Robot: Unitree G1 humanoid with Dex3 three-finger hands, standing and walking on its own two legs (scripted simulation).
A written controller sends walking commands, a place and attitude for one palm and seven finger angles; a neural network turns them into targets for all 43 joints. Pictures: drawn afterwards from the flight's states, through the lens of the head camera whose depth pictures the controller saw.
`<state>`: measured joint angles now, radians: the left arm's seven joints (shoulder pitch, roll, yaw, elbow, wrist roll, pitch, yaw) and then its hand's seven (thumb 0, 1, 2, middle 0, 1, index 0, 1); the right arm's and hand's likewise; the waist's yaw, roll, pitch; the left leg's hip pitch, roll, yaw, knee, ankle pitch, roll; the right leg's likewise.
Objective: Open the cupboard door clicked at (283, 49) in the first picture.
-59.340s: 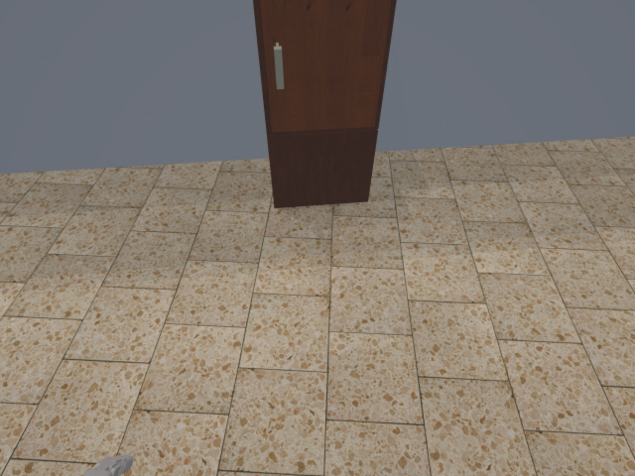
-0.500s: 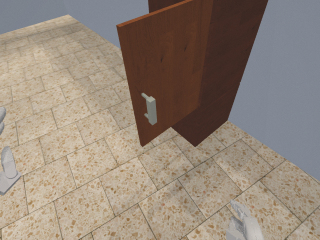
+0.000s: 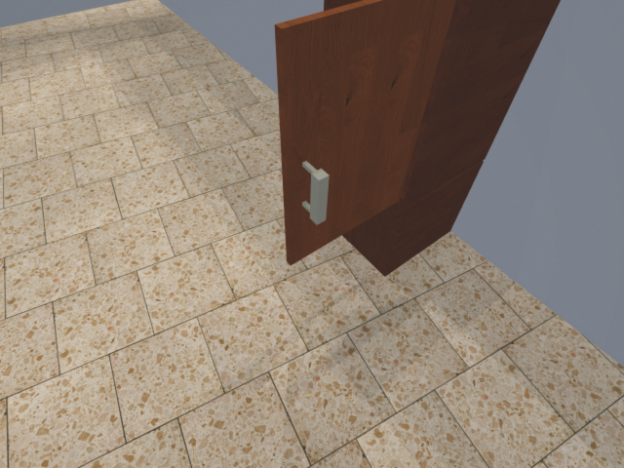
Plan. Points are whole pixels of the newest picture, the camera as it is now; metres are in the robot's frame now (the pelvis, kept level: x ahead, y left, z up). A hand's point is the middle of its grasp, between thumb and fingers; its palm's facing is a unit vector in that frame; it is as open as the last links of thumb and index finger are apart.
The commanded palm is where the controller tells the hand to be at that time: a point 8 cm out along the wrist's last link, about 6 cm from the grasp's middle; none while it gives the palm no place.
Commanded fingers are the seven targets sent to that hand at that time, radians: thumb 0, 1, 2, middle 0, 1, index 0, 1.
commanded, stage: let the arm hang, fingers relaxed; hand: left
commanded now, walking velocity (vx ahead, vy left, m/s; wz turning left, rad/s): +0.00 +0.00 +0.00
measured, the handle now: (312, 192) +0.64 +0.04 -0.08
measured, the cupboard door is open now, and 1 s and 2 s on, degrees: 90 90 90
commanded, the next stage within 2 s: look to check the result in 0.62 s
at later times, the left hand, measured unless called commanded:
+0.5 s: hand out of the picture +0.02 +0.19 -0.17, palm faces -0.01 -0.98 -0.20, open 7.4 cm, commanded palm none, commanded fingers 0.00 0.90 0.90 -0.20 -0.30 -0.20 -0.30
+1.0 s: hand out of the picture +0.03 +0.20 -0.16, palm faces -0.01 -0.97 -0.23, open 7.4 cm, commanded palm none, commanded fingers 0.00 0.90 0.90 -0.20 -0.30 -0.20 -0.30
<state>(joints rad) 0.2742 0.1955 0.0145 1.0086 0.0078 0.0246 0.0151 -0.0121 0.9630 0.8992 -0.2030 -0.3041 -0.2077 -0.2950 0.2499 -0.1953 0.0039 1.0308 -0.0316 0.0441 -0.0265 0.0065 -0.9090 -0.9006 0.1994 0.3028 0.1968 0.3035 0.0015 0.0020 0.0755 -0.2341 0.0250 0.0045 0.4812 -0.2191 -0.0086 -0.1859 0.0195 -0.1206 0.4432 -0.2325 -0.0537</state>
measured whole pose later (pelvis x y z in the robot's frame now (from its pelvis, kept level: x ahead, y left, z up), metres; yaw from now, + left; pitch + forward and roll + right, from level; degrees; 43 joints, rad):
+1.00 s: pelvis +0.02 +0.01 +0.01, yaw -2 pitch -1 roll +0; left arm 0.23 0.17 0.01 1.15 0.01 -0.01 0.02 0.01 0.90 0.90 -0.20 -0.30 -0.20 -0.29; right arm 0.21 -0.19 0.00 1.14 -0.02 0.00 -0.03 0.00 -0.91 -0.90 0.20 0.30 0.20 0.30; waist 0.00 0.02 0.06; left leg -0.16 0.00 0.05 0.37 -0.19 0.01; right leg -0.15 0.00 -0.08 0.39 -0.22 -0.03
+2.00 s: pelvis +0.04 -0.01 +0.01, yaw -2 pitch -1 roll +0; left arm 0.15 0.25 0.01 1.13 0.00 -0.02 0.01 0.01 0.90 0.90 -0.20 -0.30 -0.20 -0.29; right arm 0.15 -0.27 0.00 1.14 -0.02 0.00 -0.03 0.00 -0.91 -0.90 0.20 0.30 0.20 0.30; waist -0.01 0.02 0.06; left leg -0.10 0.03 0.04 0.31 -0.20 -0.02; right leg -0.08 0.03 -0.08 0.31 -0.22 -0.05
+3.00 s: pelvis +0.04 +0.00 +0.00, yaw -6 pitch +0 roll +0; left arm 0.18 0.23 0.03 1.10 0.01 0.02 0.02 0.01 0.90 0.90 -0.20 -0.30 -0.20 -0.29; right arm 0.16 -0.24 -0.01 1.10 -0.02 0.02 -0.05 0.00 -0.91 -0.90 0.20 0.30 0.20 0.30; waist 0.01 0.01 0.07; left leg -0.13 0.05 0.10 0.39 -0.25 -0.02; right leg -0.14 0.04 -0.02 0.40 -0.25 -0.05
